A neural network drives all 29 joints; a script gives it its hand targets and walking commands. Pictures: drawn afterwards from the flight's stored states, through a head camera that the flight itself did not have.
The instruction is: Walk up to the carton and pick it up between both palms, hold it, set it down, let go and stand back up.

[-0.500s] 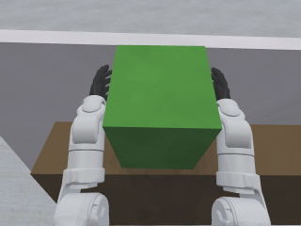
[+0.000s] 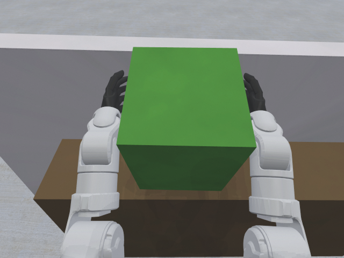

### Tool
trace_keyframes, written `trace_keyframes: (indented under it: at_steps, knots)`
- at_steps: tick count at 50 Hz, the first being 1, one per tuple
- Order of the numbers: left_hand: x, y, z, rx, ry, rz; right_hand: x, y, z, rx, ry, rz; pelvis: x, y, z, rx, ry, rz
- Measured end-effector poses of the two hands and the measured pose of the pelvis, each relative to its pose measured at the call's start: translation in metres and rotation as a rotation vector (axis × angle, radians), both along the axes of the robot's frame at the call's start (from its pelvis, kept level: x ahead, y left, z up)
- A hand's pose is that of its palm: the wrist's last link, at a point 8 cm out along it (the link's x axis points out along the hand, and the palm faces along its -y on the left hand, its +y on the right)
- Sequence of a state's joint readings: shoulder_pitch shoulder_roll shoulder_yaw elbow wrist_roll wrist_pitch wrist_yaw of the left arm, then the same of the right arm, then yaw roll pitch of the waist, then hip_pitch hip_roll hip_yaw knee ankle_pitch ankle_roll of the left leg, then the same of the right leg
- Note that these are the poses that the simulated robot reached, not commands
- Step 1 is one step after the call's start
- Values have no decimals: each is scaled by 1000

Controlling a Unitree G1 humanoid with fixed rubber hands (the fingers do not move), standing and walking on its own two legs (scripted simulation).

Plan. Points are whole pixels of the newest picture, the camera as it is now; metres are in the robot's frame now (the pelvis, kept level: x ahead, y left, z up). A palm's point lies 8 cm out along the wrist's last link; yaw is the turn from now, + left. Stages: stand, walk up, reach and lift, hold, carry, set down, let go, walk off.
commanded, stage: hold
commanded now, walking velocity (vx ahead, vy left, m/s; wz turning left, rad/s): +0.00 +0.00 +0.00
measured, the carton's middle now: (182, 127) +0.36 +0.00 +0.16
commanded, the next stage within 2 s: none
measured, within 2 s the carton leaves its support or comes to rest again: neither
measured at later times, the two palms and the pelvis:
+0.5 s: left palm (108, 107) +0.36 +0.15 +0.21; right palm (253, 109) +0.36 -0.14 +0.21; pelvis +0.00 +0.00 +0.00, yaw +0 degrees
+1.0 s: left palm (110, 106) +0.37 +0.15 +0.20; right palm (253, 110) +0.37 -0.15 +0.21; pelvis +0.00 +0.00 +0.00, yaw +0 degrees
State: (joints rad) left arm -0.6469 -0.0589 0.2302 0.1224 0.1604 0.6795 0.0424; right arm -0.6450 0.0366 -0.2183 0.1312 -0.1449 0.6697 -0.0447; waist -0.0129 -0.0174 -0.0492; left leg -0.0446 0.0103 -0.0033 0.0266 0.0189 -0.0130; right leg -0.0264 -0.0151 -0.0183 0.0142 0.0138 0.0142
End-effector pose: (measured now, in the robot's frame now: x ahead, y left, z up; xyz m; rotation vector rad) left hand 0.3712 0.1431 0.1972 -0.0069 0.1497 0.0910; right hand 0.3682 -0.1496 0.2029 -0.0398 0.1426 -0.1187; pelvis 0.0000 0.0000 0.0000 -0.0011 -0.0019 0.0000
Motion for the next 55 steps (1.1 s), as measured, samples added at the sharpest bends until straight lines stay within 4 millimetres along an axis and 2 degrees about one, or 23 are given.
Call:
trace_keyframes:
  at_steps: [7, 16, 27, 37, 45, 55]
  knots:
    - [1, -3, 8, 9, -5, -8, 0, -4, 6, 4, -7, -5, 1, -1, 0, 0, -2, -2]
    - [-3, 0, -3, 3, 23, -2, -2, -1, -4, 0, 22, 7, 0, -2, 0, 0, -8, -1]
    - [-7, 6, 8, 3, -12, 9, -3, 6, 9, 0, -13, 12, -2, 0, 0, 0, -7, 3]
    - [-2, 9, 1, 3, 9, 8, 2, 9, 2, 3, 8, 15, -3, 2, 0, 0, 7, 0]
    - [3, 6, 5, 13, -13, -7, 3, 5, 7, -1, -14, 0, 1, 3, 0, 0, 16, 0]
    - [-4, 0, 2, -6, -11, -2, -4, 0, 2, 8, -14, -4, 2, 1, 0, 0, 1, 1]
